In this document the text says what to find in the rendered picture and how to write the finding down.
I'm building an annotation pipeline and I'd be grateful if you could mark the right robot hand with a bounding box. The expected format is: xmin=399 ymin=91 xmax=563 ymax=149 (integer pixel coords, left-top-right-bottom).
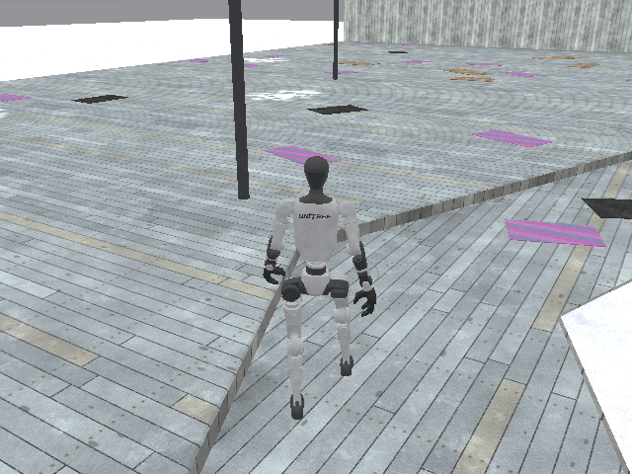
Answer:
xmin=354 ymin=288 xmax=376 ymax=317

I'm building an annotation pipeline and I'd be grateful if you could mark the left robot hand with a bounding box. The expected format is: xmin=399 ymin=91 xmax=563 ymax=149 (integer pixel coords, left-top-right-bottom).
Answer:
xmin=263 ymin=267 xmax=285 ymax=284

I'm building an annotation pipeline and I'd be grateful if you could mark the right robot forearm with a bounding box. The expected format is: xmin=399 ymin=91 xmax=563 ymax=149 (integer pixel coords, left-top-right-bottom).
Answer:
xmin=353 ymin=241 xmax=374 ymax=291

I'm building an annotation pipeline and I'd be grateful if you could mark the robot right thigh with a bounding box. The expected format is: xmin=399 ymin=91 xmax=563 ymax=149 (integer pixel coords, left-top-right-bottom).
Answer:
xmin=329 ymin=274 xmax=350 ymax=324

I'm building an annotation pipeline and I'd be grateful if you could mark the robot torso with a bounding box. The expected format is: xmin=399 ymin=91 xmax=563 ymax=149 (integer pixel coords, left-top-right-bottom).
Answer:
xmin=293 ymin=195 xmax=339 ymax=296

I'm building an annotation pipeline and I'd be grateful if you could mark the left robot upper arm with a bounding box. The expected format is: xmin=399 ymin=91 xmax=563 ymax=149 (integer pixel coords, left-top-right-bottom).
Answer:
xmin=270 ymin=198 xmax=296 ymax=251

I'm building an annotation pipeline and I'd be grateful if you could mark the right robot upper arm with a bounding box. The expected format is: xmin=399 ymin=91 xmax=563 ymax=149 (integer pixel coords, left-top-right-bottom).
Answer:
xmin=337 ymin=199 xmax=361 ymax=256

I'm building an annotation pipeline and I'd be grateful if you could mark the left robot forearm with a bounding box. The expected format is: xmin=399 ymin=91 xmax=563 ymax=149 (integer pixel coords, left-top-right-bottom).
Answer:
xmin=264 ymin=235 xmax=280 ymax=271

